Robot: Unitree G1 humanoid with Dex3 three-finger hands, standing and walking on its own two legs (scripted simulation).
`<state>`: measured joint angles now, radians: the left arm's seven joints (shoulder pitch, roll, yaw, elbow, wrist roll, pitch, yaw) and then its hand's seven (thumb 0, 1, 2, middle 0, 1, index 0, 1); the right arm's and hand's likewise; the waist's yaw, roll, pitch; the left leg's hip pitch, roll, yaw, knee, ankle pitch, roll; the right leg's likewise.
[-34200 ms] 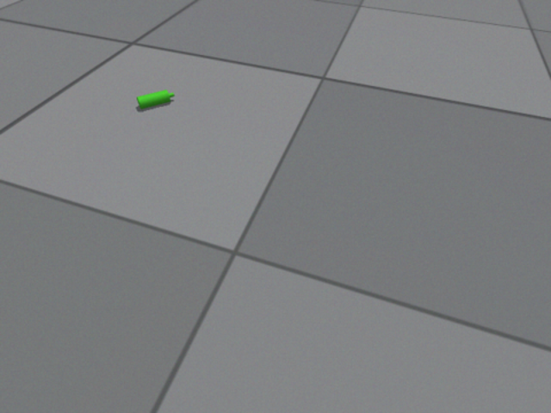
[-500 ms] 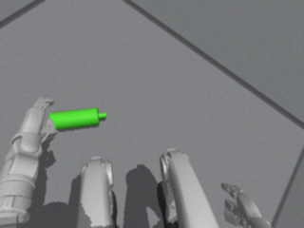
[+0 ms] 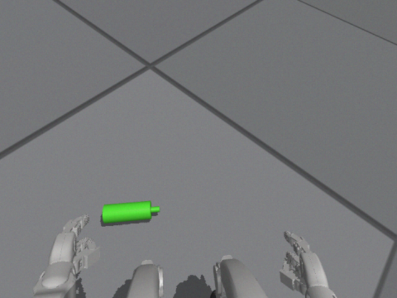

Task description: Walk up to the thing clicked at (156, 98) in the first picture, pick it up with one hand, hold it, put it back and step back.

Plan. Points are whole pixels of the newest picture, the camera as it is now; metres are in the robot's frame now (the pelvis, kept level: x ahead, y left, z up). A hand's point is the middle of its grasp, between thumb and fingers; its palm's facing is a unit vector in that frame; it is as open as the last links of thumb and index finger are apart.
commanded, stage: home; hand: left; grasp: from above
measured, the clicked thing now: (132, 211) +0.51 +0.20 -0.60
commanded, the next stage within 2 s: none
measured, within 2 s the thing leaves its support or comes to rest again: neither
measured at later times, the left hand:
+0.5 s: hand (75, 271) +0.20 +0.19 +0.03, palm faces +0.09 -0.98 -0.19, open 7.4 cm
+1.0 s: hand (73, 281) +0.19 +0.19 +0.03, palm faces +0.07 -0.98 -0.19, open 7.4 cm
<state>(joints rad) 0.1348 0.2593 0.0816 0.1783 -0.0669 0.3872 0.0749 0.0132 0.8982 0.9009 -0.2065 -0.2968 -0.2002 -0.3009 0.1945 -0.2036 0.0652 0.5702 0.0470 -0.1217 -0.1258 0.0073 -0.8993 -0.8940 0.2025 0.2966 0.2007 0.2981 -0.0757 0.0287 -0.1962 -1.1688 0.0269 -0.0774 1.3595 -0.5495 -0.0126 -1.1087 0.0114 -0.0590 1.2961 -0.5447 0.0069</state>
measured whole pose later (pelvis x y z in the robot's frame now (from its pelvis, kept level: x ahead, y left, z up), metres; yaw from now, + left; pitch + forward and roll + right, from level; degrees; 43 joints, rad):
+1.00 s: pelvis +0.03 +0.01 +0.07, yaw +1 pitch +9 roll -3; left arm 0.50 0.23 0.03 -0.13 -0.06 0.46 0.02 0.01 0.90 0.90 -0.20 -0.30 -0.20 -0.30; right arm 0.30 -0.21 0.05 0.54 0.01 -0.23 -0.18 0.01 -0.90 -0.89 0.20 0.30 0.20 0.30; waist -0.04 0.04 -0.16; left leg -0.71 0.02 -0.06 1.02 -0.47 0.00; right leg -0.64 0.00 -0.05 0.94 -0.46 0.02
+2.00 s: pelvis +0.04 +0.00 +0.07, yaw +1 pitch +10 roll -3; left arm 0.50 0.23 0.03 -0.12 -0.06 0.45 0.01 0.01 0.90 0.90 -0.20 -0.30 -0.20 -0.30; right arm 0.29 -0.22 0.03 0.54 0.01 -0.23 -0.18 0.01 -0.90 -0.89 0.20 0.30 0.20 0.30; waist -0.04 0.04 -0.17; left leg -0.70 0.03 -0.06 1.02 -0.49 -0.01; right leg -0.64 0.01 -0.05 0.95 -0.48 0.01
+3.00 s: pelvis +0.03 +0.02 +0.13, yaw +1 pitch -4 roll +0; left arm 0.21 0.28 0.04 0.99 0.02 0.02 0.03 0.01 0.90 0.90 -0.20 -0.30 -0.20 -0.30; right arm 0.18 -0.27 -0.03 1.02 -0.04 -0.01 -0.02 0.01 -0.90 -0.89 0.20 0.30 0.20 0.30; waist 0.02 -0.01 0.05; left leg -0.21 -0.02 0.00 0.54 -0.27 0.02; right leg -0.18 -0.04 0.00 0.51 -0.27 0.04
